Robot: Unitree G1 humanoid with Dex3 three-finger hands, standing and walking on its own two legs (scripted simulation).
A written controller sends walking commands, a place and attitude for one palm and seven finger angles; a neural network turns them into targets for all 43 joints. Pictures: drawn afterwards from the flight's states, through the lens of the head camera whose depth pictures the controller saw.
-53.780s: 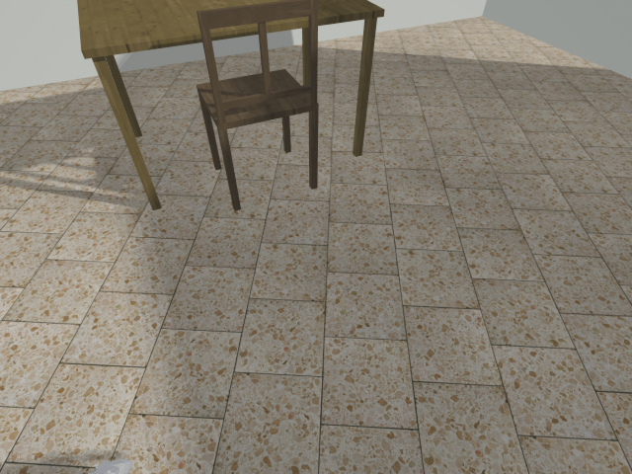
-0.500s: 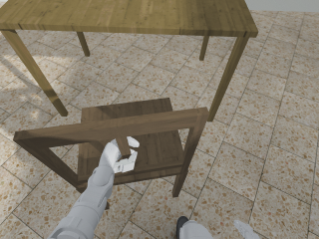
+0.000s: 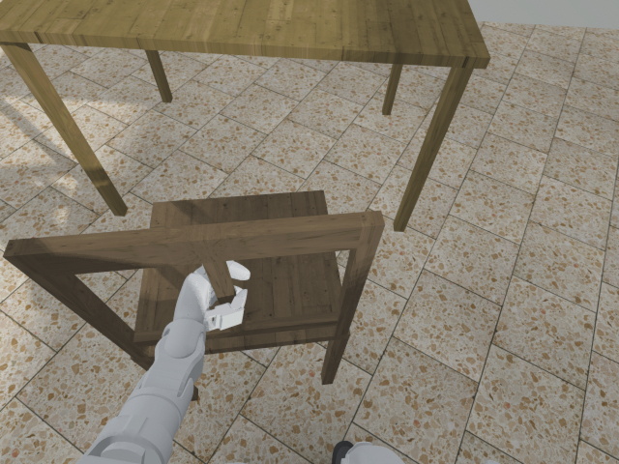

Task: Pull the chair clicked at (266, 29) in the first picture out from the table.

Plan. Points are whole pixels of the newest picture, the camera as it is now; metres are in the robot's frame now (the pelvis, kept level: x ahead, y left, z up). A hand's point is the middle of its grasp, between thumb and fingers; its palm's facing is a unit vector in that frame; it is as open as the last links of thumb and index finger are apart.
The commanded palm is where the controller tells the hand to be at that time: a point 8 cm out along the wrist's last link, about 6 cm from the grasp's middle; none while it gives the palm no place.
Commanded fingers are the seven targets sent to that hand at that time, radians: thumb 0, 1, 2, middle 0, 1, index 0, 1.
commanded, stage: step backward, pulling the chair out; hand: left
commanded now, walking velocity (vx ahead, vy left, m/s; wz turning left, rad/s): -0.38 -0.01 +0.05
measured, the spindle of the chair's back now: (227, 297) +0.36 +0.13 -0.08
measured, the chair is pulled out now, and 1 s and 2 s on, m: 0.47 0.55 0.57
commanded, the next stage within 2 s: stop walking, hand still on the chair in 1.36 s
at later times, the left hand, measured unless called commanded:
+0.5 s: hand (226, 348) +0.27 +0.12 -0.06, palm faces -0.03 -0.99 -0.17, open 5.6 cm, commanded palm +0.27 +0.17 -0.06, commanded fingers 0.00 0.90 0.90 -0.50 -1.45 -0.50 -1.45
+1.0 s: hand (219, 361) +0.25 +0.12 -0.06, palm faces -0.01 -0.99 -0.15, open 5.6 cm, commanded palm +0.24 +0.17 -0.05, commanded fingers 0.00 0.90 0.90 -0.50 -1.45 -0.50 -1.45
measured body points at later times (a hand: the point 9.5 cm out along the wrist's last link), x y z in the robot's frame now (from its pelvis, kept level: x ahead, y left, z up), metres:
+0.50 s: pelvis -0.05 -0.01 +0.00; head +0.01 -0.01 +0.45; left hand +0.27 +0.17 -0.04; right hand +0.06 -0.24 -0.13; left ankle -0.02 +0.15 -0.73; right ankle +0.02 -0.12 -0.73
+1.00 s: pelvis -0.08 -0.01 +0.01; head -0.02 -0.01 +0.45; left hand +0.25 +0.17 -0.04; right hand +0.01 -0.25 -0.12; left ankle -0.06 +0.13 -0.73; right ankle -0.03 -0.13 -0.73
